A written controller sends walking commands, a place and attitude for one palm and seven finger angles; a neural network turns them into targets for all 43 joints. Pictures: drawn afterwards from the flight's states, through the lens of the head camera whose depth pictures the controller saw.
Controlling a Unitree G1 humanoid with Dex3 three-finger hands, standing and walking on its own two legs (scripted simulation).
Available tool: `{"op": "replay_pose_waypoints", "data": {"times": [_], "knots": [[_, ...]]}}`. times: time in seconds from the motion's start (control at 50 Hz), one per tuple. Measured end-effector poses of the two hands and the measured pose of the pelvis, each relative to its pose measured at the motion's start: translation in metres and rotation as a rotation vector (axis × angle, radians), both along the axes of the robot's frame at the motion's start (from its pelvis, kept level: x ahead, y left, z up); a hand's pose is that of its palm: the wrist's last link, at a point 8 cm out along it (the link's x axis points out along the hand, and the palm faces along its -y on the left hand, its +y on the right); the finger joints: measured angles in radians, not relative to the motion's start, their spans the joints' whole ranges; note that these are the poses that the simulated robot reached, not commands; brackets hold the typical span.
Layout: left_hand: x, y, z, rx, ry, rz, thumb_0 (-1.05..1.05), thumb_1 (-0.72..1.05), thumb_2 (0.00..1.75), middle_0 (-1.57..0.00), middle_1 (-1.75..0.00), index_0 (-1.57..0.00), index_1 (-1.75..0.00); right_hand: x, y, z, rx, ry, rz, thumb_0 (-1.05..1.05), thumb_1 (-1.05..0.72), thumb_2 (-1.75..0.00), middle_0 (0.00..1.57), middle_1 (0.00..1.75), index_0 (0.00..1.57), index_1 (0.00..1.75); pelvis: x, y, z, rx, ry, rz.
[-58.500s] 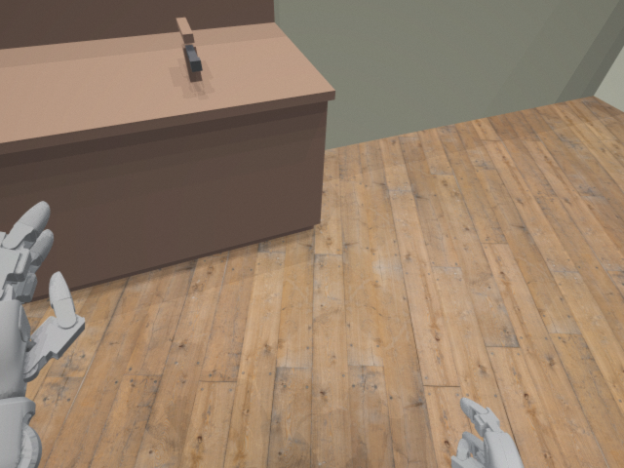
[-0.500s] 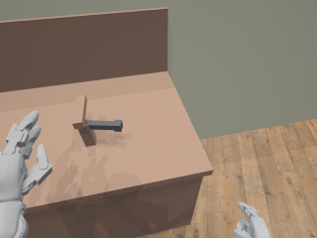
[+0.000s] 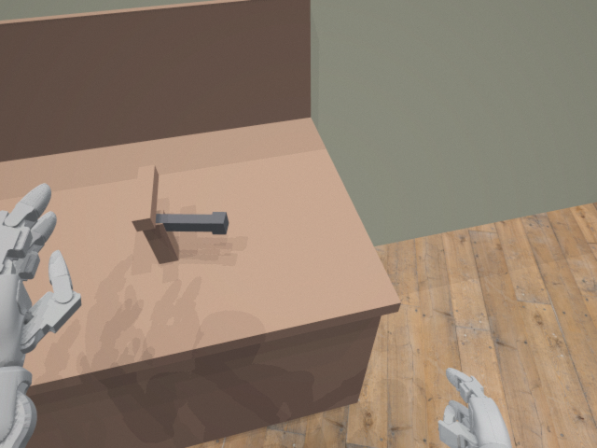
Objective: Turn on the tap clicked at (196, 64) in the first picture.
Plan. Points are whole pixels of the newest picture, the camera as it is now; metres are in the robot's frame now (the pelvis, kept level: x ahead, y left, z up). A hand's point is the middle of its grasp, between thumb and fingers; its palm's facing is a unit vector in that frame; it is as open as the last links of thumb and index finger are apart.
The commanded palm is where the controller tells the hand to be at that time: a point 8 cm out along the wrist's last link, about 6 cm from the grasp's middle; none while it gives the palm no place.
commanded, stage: step back with the hand held close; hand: left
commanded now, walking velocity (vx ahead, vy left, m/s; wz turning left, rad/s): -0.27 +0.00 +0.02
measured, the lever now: (219, 223) +0.46 +0.19 +0.03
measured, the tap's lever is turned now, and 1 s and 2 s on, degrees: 75 75 75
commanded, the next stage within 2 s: stop stepping back and stand still in 1.22 s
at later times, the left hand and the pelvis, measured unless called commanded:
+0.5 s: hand (29, 371) +0.14 +0.27 +0.15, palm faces +0.40 -0.81 -0.43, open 7.5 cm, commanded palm +0.10 +0.30 +0.18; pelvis -0.06 +0.02 -0.01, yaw +0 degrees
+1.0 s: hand (7, 423) +0.10 +0.26 +0.16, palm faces +0.37 -0.85 -0.38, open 7.5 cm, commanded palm +0.05 +0.30 +0.18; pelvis -0.11 +0.02 -0.01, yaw +0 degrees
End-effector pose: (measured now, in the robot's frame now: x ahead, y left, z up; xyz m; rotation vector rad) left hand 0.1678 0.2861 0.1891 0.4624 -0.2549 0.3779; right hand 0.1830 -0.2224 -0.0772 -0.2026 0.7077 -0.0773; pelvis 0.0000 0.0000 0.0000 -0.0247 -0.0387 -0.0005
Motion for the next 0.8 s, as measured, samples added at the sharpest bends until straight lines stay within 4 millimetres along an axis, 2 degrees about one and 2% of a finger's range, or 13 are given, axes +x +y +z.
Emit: {"op": "replay_pose_waypoints", "data": {"times": [0.16,0.4,0.52,0.64,0.8], "knots": [[-0.015,0.0,-0.021,-0.003,0.114,-0.061,0.01,0.89,0.9,-0.21,-0.3,-0.2,-0.3,-0.028,-0.002,0.0,-0.027,0.019,-0.056,0.01,-0.9,-0.9,0.2,0.3,0.2,0.3,-0.018,0.012,-0.002,0.003,0.034,-0.009],[-0.058,0.02,-0.013,0.061,0.054,-0.002,0.01,0.89,0.9,-0.21,-0.3,-0.21,-0.3,-0.067,0.012,-0.01,-0.038,0.028,-0.032,0.01,-0.9,-0.9,0.2,0.3,0.2,0.3,-0.053,0.022,-0.009,-0.009,0.051,0.005],[-0.065,0.017,-0.02,0.031,0.044,0.003,0.01,0.89,0.9,-0.21,-0.3,-0.21,-0.3,-0.08,0.017,-0.014,-0.031,0.033,-0.02,0.01,-0.9,-0.9,0.21,0.3,0.2,0.3,-0.064,0.021,-0.011,-0.008,0.051,0.005],[-0.068,0.013,-0.023,0.004,0.003,-0.049,0.01,0.89,0.9,-0.21,-0.3,-0.21,-0.3,-0.092,0.014,-0.013,-0.058,0.038,-0.034,0.01,-0.9,-0.9,0.21,0.3,0.2,0.3,-0.074,0.023,-0.016,-0.016,0.047,0.007],[-0.08,0.029,-0.012,0.084,-0.041,-0.045,0.01,0.88,0.9,-0.21,-0.3,-0.21,-0.3,-0.11,0.014,-0.008,-0.093,0.036,-0.054,0.01,-0.9,-0.9,0.2,0.3,0.2,0.3,-0.084,0.029,-0.016,-0.035,0.049,0.027]]}}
